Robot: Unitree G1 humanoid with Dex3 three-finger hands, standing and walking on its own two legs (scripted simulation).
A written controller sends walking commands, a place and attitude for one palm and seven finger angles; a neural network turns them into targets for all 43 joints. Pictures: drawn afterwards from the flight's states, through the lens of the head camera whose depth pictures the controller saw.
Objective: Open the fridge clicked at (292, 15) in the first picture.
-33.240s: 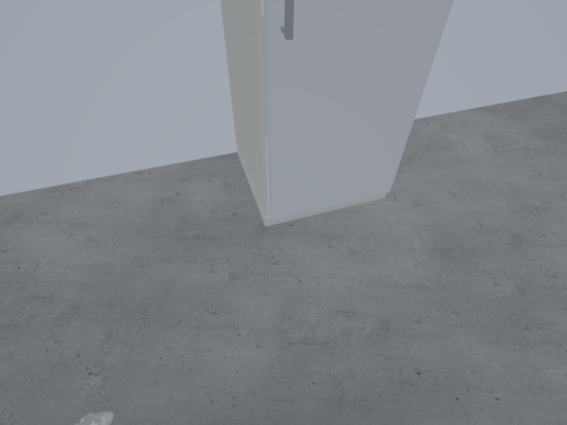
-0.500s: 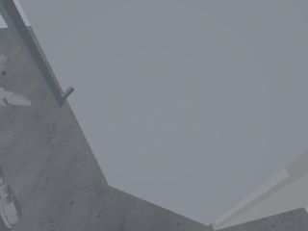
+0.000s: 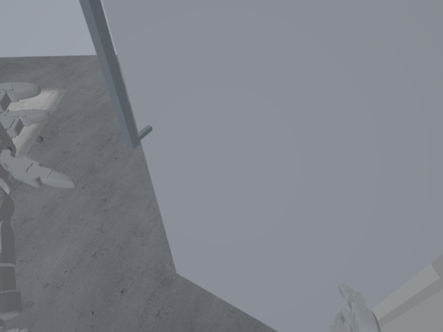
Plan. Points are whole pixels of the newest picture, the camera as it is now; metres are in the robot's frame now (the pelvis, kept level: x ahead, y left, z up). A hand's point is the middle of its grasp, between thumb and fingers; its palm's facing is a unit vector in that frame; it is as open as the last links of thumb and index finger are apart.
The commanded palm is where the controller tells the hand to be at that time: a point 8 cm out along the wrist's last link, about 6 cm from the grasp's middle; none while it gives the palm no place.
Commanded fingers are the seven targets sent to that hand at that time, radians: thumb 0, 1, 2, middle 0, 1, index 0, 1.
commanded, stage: slip the hand off the handle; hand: left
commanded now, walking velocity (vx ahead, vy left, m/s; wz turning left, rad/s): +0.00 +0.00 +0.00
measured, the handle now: (121, 66) +0.45 +0.22 +0.28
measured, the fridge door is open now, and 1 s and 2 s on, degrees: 57 57 57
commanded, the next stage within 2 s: draw the hand back to the body in 0.06 s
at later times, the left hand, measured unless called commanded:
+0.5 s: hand (39, 164) +0.27 +0.29 +0.21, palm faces +0.07 -0.99 -0.11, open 14.7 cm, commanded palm +0.22 +0.33 +0.21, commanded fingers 0.00 -0.55 0.20 -0.25 -1.15 -0.25 -1.15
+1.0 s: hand (34, 203) +0.23 +0.29 +0.18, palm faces +0.53 -0.78 -0.32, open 12.6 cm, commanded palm +0.18 +0.31 +0.19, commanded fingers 0.00 0.25 0.58 -0.22 -0.68 -0.22 -0.68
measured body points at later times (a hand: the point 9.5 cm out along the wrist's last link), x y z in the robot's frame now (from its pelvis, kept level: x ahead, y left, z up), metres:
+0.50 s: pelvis +0.00 -0.01 +0.00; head -0.04 -0.03 +0.45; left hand +0.26 +0.34 +0.22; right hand +0.17 -0.25 -0.07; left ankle +0.02 +0.10 -0.73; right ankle -0.01 -0.13 -0.73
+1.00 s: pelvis +0.00 +0.00 +0.00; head -0.02 -0.01 +0.45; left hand +0.19 +0.33 +0.20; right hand +0.18 -0.24 -0.08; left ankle +0.02 +0.10 -0.73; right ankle -0.01 -0.13 -0.73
